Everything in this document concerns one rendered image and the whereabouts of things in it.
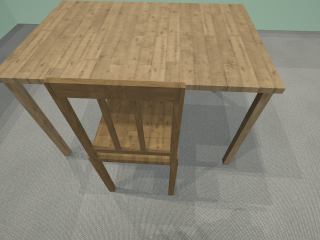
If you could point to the table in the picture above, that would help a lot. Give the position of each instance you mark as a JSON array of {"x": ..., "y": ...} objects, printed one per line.
[{"x": 208, "y": 46}]

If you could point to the chair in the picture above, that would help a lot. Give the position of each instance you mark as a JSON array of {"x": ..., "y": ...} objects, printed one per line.
[{"x": 140, "y": 122}]

